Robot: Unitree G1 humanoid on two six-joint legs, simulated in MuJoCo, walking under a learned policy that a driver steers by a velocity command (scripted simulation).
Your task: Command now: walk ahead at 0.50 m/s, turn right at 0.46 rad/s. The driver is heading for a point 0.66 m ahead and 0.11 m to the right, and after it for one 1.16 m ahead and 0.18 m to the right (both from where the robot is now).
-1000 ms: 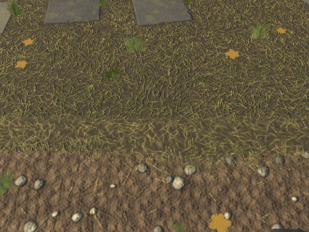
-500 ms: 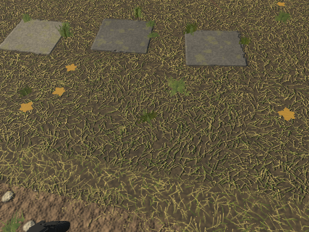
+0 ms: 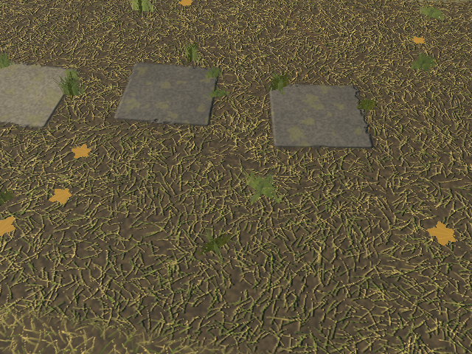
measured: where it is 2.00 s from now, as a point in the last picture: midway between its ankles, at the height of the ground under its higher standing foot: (289, 198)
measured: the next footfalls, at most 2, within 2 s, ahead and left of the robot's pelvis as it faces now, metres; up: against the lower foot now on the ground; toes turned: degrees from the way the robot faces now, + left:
right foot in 0.38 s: +0.33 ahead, -0.19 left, +0.00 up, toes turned -16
left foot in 0.94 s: +0.69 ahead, -0.07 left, +0.00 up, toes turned -7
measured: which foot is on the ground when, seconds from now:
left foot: down 0.00-0.36, up 0.38-0.92, down 0.94-1.00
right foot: up 0.00-0.36, down 0.38-0.92, up 0.94-1.00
